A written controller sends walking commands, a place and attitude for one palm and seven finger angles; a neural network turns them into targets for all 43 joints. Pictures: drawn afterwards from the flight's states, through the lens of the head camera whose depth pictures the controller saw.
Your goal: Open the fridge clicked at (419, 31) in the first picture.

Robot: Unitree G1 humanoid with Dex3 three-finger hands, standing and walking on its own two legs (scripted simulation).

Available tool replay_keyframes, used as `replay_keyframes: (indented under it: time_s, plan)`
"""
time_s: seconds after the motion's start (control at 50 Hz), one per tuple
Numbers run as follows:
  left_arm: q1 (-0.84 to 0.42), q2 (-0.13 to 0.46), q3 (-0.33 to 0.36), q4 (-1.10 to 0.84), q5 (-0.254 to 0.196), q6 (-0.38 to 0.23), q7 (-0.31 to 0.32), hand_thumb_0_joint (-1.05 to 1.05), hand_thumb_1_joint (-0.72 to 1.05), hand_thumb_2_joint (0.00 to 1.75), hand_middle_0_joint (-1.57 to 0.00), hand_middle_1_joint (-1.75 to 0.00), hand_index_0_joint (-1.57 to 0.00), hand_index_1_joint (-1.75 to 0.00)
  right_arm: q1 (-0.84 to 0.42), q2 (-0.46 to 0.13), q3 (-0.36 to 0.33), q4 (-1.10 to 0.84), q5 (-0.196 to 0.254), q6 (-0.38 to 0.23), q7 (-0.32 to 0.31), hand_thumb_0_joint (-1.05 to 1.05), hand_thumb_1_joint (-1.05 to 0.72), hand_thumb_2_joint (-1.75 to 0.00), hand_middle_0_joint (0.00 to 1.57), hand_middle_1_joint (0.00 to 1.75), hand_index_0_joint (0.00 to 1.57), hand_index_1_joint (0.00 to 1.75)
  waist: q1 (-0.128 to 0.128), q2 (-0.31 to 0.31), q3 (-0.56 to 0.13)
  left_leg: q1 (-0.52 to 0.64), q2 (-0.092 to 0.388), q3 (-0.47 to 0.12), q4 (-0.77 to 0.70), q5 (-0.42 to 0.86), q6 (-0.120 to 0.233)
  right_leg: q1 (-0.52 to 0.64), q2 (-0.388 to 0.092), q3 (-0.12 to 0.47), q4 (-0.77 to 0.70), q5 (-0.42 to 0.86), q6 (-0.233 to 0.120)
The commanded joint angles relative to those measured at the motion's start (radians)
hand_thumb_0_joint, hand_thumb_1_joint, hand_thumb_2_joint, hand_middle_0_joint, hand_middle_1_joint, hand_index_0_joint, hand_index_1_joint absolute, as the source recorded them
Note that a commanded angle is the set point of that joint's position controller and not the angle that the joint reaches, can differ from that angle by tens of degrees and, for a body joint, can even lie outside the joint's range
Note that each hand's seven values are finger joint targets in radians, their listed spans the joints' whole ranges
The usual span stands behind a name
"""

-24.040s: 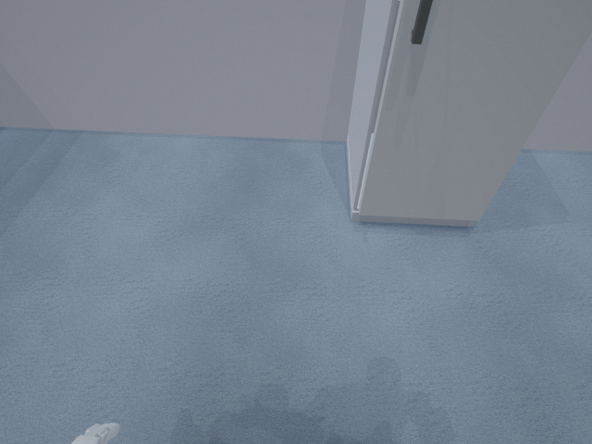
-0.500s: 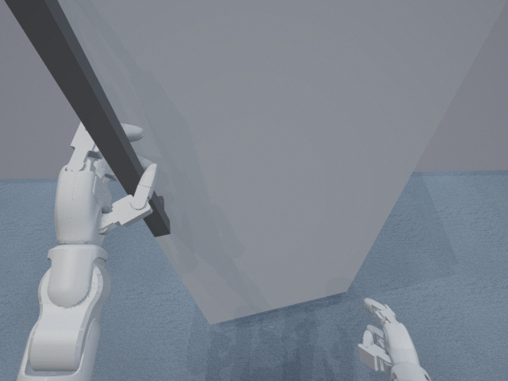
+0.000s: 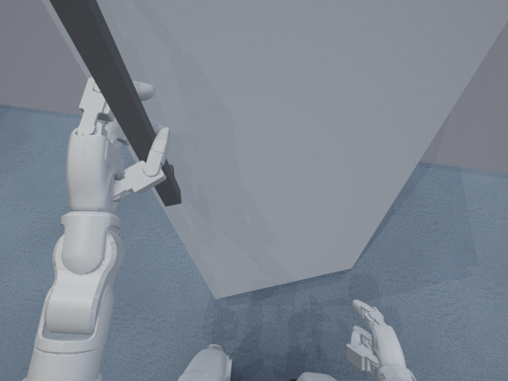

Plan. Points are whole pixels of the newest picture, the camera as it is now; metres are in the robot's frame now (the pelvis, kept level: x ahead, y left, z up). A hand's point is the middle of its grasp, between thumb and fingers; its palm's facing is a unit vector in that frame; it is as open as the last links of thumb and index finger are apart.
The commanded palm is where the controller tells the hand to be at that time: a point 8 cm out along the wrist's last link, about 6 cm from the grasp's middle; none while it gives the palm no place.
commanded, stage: walk backward, drawing the door open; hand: left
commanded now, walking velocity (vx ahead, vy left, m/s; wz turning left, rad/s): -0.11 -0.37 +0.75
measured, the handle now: (124, 86) +0.38 +0.13 +0.27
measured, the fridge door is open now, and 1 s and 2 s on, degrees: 25 58 65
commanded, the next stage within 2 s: stop walking and hold the door back in 1.08 s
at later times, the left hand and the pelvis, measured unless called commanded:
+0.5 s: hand (211, 268) +0.21 +0.04 +0.20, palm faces +0.37 -0.90 -0.23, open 7.6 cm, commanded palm +0.16 +0.08 +0.21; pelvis -0.05 -0.18 -0.01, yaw +23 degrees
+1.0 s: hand (330, 367) +0.13 -0.06 +0.20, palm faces +0.74 -0.63 -0.22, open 7.2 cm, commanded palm +0.07 -0.04 +0.20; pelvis +0.01 -0.37 +0.00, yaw +44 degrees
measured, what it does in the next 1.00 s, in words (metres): steps to the right, turning left: left foot, then right foot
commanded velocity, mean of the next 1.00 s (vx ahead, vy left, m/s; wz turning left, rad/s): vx -0.13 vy -0.34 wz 0.69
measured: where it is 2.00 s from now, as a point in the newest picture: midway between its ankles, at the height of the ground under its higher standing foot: outside the picture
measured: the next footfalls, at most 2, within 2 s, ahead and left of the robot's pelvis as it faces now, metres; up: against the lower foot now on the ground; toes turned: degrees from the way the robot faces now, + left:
left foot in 0.22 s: -0.05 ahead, +0.08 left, +0.00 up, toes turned +19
right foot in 0.48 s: +0.07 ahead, -0.28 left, +0.00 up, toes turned +22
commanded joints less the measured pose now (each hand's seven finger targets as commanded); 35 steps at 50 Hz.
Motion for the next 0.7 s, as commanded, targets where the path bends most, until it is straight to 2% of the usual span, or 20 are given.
replay_keyframes:
  time_s: [0.0,0.12,0.16,0.18,0.2,0.22,0.24,0.28,0.34,0.4,0.42,0.44,0.46,0.48,0.5,0.52,0.54,0.58,0.62,0.68]
  plan:
    - [-0.216,0.111,0.080,-0.405,0.036,-0.157,-0.005,0.00,0.90,0.90,-0.45,-1.40,-0.45,-1.40,-0.094,-0.064,-0.023,-0.195,-0.029,-0.044,-0.043,0.00,-0.90,-0.90,0.20,0.30,0.20,0.30,0.057,-0.164,-0.410,-0.042,-0.004,0.156,0.368,-0.132,-0.002,0.245,-0.330,0.033,-0.113,0.610,-0.157]
    - [-0.263,0.046,-0.020,-0.422,0.044,-0.172,-0.011,0.00,0.90,0.90,-0.45,-1.40,-0.45,-1.40,-0.015,-0.080,-0.040,-0.228,-0.039,-0.059,-0.055,0.00,-0.90,-0.90,0.20,0.30,0.20,0.30,0.042,-0.192,-0.458,0.109,0.008,0.253,-0.139,-0.045,0.011,0.307,-0.305,-0.013,-0.041,0.721,-0.137]
    - [-0.289,0.013,-0.087,-0.426,0.036,-0.169,-0.015,0.00,0.90,0.90,-0.45,-1.40,-0.45,-1.40,0.039,-0.106,-0.058,-0.233,-0.026,-0.058,-0.048,0.00,-0.90,-0.90,0.20,0.30,0.20,0.30,-0.008,-0.100,-0.487,0.355,0.043,0.215,-0.378,0.158,0.025,0.159,-0.257,-0.064,0.143,0.630,-0.082]
    - [-0.319,0.008,-0.109,-0.439,0.036,-0.173,-0.020,0.00,0.90,0.90,-0.45,-1.40,-0.45,-1.40,0.048,-0.146,-0.083,-0.248,-0.022,-0.058,-0.043,0.00,-0.90,-0.90,0.20,0.30,0.20,0.30,-0.038,0.043,-0.499,0.609,0.213,-0.023,-0.444,0.543,0.100,-0.128,-0.177,-0.096,0.327,0.389,0.003]
    - [-0.346,0.005,-0.120,-0.444,0.038,-0.186,-0.030,0.00,0.90,0.90,-0.45,-1.40,-0.45,-1.40,0.019,-0.167,-0.101,-0.255,-0.029,-0.060,-0.035,0.00,-0.90,-0.90,0.20,0.30,0.20,0.30,-0.018,0.226,-0.459,0.813,0.480,-0.370,-0.432,1.150,0.234,-0.431,-0.057,-0.051,0.472,-0.182,0.087]
    - [-0.370,0.041,-0.083,-0.425,0.088,-0.208,-0.037,0.00,0.90,0.90,-0.45,-1.40,-0.45,-1.40,0.007,-0.165,-0.095,-0.252,-0.035,-0.065,-0.014,0.00,-0.90,-0.90,0.20,0.30,0.20,0.30,-0.004,0.103,-0.436,0.788,0.533,-0.401,-0.380,1.247,0.279,-0.473,-0.073,0.055,0.572,-0.294,0.067]
    - [-0.401,0.083,-0.042,-0.498,0.073,-0.217,-0.049,0.00,0.90,0.90,-0.45,-1.40,-0.45,-1.40,-0.019,-0.159,-0.100,-0.244,-0.033,-0.065,-0.012,0.00,-0.90,-0.90,0.20,0.30,0.20,0.30,-0.012,0.151,-0.437,0.762,0.508,-0.436,-0.359,1.209,0.286,-0.509,-0.073,0.089,0.631,-0.337,0.080]
    - [-0.360,0.047,-0.045,-0.406,0.086,-0.224,-0.061,0.00,0.90,0.90,-0.45,-1.40,-0.45,-1.40,-0.058,-0.164,-0.109,-0.187,-0.021,-0.075,-0.002,0.00,-0.90,-0.90,0.20,0.30,0.20,0.30,0.017,0.061,-0.383,0.601,0.457,-0.282,-0.354,0.875,0.252,-0.440,-0.109,0.160,0.605,-0.169,0.078]
    - [-0.305,-0.013,-0.078,-0.367,0.055,-0.190,-0.071,0.00,0.90,0.90,-0.45,-1.40,-0.45,-1.40,-0.049,-0.171,-0.112,-0.181,0.005,-0.081,0.005,0.00,-0.90,-0.90,0.20,0.30,0.20,0.30,0.028,0.093,-0.386,0.348,0.307,-0.036,-0.388,0.580,0.142,-0.084,-0.075,0.072,0.343,-0.052,0.087]
    - [-0.306,0.020,-0.043,-0.344,0.039,-0.179,-0.061,0.00,0.90,0.90,-0.45,-1.40,-0.45,-1.40,-0.087,-0.155,-0.097,-0.192,0.028,-0.077,0.004,0.00,-0.90,-0.90,0.20,0.30,0.20,0.30,0.030,0.162,-0.391,0.195,0.266,-0.059,-0.380,0.312,0.137,0.193,-0.027,-0.011,0.080,-0.033,0.115]
    - [-0.307,0.025,-0.037,-0.351,0.037,-0.177,-0.060,0.00,0.90,0.90,-0.45,-1.40,-0.45,-1.40,-0.088,-0.148,-0.090,-0.196,0.035,-0.070,0.004,0.00,-0.90,-0.90,0.20,0.30,0.20,0.30,0.038,0.108,-0.391,0.133,0.207,-0.039,-0.334,0.203,0.110,0.278,-0.031,-0.034,-0.039,0.022,0.122]
    - [-0.293,0.060,-0.014,-0.354,0.037,-0.170,-0.054,0.00,0.90,0.90,-0.45,-1.40,-0.45,-1.40,-0.079,-0.136,-0.080,-0.187,0.045,-0.064,0.004,0.00,-0.90,-0.90,0.20,0.30,0.20,0.30,0.031,0.011,-0.377,0.147,0.112,0.048,-0.224,0.099,0.072,0.251,-0.066,-0.034,-0.147,0.067,0.103]
    - [-0.306,0.097,-0.004,-0.388,0.040,-0.167,-0.047,0.00,0.90,0.90,-0.45,-1.40,-0.45,-1.40,-0.092,-0.094,-0.064,-0.194,0.045,-0.057,0.003,0.00,-0.90,-0.90,0.20,0.30,0.20,0.30,0.034,-0.223,-0.381,0.056,-0.009,0.171,0.018,-0.100,0.020,0.255,-0.223,0.066,-0.236,0.114,0.034]
    - [-0.313,0.189,0.092,-0.410,0.041,-0.167,-0.032,0.00,0.90,0.90,-0.45,-1.40,-0.45,-1.40,-0.118,-0.080,-0.058,-0.188,0.024,-0.057,-0.008,0.00,-0.90,-0.90,0.20,0.30,0.20,0.30,0.067,-0.335,-0.369,-0.048,-0.039,0.179,0.312,-0.255,0.006,0.172,-0.379,0.165,-0.253,0.187,-0.070]
    - [-0.250,0.154,0.090,-0.432,0.034,-0.163,-0.036,0.00,0.90,0.90,-0.45,-1.40,-0.45,-1.40,-0.129,-0.105,-0.090,-0.200,0.026,-0.063,-0.019,0.00,-0.90,-0.90,0.20,0.30,0.20,0.30,0.084,-0.455,-0.412,-0.034,-0.016,0.113,0.543,-0.292,0.017,0.161,-0.425,0.239,-0.233,0.191,-0.140]
    - [-0.227,0.123,0.064,-0.447,0.041,-0.166,-0.041,0.00,0.90,0.90,-0.45,-1.40,-0.45,-1.40,-0.137,-0.085,-0.076,-0.203,0.012,-0.068,-0.026,0.00,-0.90,-0.90,0.20,0.30,0.20,0.30,0.066,-0.389,-0.371,-0.073,0.006,0.114,0.606,-0.251,0.011,0.191,-0.395,0.186,-0.182,0.296,-0.167]
    - [-0.195,0.074,0.024,-0.432,0.039,-0.169,-0.043,0.00,0.90,0.90,-0.45,-1.40,-0.45,-1.40,-0.147,-0.082,-0.062,-0.197,0.005,-0.059,-0.023,0.00,-0.90,-0.90,0.20,0.30,0.20,0.30,0.063,-0.255,-0.355,-0.071,0.031,0.135,0.535,-0.224,0.006,0.217,-0.374,0.098,-0.121,0.415,-0.171]
    - [-0.210,0.062,0.018,-0.463,0.034,-0.176,-0.038,0.00,0.90,0.90,-0.45,-1.40,-0.45,-1.40,-0.131,-0.069,-0.048,-0.219,-0.005,-0.041,-0.029,0.00,-0.90,-0.90,0.20,0.30,0.20,0.30,0.059,-0.243,-0.374,0.013,0.028,0.199,0.303,-0.231,0.007,0.248,-0.342,-0.019,-0.093,0.521,-0.146]
    - [-0.222,0.048,-0.001,-0.460,0.036,-0.178,-0.035,0.00,0.90,0.90,-0.45,-1.40,-0.45,-1.40,-0.096,-0.070,-0.044,-0.223,-0.014,-0.045,-0.035,0.00,-0.90,-0.90,0.20,0.30,0.20,0.30,0.047,-0.260,-0.390,0.109,0.016,0.244,0.091,-0.187,0.016,0.211,-0.324,-0.046,-0.093,0.496,-0.133]
    - [-0.239,0.028,-0.058,-0.464,0.037,-0.181,-0.038,0.00,0.90,0.90,-0.45,-1.40,-0.45,-1.40,-0.011,-0.094,-0.059,-0.227,-0.012,-0.066,-0.033,0.00,-0.90,-0.90,0.20,0.30,0.20,0.30,0.001,-0.128,-0.408,0.364,0.056,0.235,-0.332,0.070,0.036,0.033,-0.267,-0.079,0.103,0.372,-0.074]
